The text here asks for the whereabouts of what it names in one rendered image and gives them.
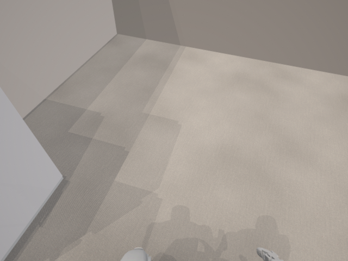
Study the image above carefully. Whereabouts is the left robot thigh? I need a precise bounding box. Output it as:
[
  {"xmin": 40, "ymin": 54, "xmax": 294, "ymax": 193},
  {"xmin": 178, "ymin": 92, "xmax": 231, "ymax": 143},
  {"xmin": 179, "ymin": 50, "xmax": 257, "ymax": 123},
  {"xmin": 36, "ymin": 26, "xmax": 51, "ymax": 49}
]
[{"xmin": 120, "ymin": 250, "xmax": 151, "ymax": 261}]

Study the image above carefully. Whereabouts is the fridge door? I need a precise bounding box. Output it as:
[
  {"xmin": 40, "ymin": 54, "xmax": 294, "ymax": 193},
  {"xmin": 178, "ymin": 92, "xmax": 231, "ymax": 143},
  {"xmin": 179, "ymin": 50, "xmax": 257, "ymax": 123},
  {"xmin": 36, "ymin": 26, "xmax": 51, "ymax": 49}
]
[{"xmin": 0, "ymin": 87, "xmax": 62, "ymax": 261}]

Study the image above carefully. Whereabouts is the robot right hand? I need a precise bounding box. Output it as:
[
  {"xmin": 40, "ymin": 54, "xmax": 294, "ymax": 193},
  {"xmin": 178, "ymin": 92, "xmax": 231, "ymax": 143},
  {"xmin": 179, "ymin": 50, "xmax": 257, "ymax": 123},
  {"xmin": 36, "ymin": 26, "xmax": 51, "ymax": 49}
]
[{"xmin": 257, "ymin": 247, "xmax": 284, "ymax": 261}]

